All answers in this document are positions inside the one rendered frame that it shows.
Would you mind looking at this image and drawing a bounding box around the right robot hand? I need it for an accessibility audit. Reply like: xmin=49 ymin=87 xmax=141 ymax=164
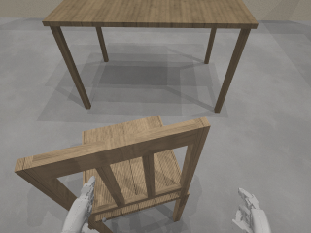
xmin=232 ymin=187 xmax=272 ymax=233

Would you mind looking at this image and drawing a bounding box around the chair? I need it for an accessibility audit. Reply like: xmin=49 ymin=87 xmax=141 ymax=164
xmin=14 ymin=115 xmax=211 ymax=233

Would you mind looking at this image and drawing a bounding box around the table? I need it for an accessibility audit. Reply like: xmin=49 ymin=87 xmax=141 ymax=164
xmin=42 ymin=0 xmax=259 ymax=114

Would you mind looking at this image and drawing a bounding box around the left robot hand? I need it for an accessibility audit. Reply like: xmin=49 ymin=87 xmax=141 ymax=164
xmin=61 ymin=176 xmax=100 ymax=233

